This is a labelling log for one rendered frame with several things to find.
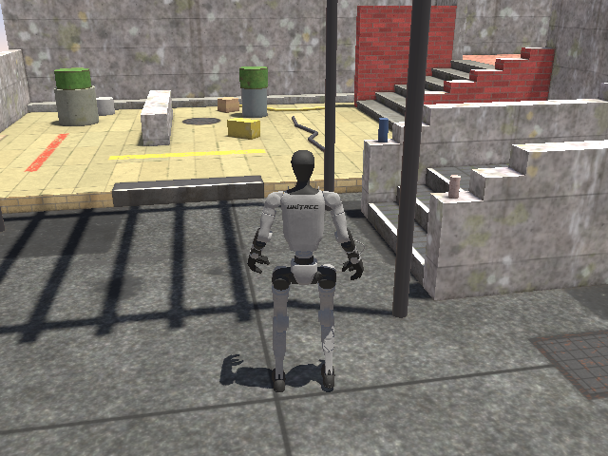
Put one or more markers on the robot right upper arm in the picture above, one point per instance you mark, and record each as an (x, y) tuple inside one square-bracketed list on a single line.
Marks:
[(338, 216)]

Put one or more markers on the robot left hand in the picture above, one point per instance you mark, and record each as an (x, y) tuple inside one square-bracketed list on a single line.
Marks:
[(251, 263)]

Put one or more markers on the robot left upper arm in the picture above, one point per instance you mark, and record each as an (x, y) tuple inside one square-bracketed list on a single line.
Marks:
[(268, 215)]

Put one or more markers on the robot left forearm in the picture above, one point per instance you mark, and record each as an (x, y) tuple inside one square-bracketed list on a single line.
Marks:
[(257, 247)]

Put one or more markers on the robot shin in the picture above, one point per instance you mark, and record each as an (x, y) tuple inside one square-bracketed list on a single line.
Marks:
[(279, 348), (327, 339)]

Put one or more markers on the robot left shin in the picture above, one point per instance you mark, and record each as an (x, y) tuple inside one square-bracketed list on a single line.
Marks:
[(279, 348)]

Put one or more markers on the robot right hand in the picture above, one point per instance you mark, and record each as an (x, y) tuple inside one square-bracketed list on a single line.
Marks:
[(358, 267)]

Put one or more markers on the robot right shin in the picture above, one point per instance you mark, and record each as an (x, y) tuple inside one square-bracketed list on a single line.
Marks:
[(327, 339)]

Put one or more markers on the robot right forearm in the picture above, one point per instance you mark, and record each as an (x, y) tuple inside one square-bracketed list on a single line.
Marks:
[(350, 249)]

